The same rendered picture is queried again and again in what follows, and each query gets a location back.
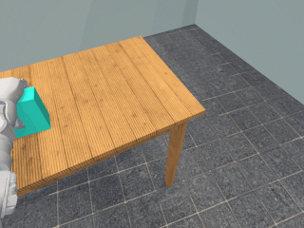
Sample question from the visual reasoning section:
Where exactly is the robot left forearm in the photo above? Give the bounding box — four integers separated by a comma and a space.
0, 98, 17, 172

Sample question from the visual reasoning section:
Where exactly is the sponge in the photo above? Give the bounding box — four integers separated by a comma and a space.
13, 86, 51, 139

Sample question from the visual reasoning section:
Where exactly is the robot left hand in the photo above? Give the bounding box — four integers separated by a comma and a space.
0, 77, 29, 130

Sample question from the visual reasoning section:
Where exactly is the robot left upper arm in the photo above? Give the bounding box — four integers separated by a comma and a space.
0, 170, 18, 228

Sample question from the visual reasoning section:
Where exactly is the table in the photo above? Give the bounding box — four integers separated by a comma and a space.
0, 36, 205, 198

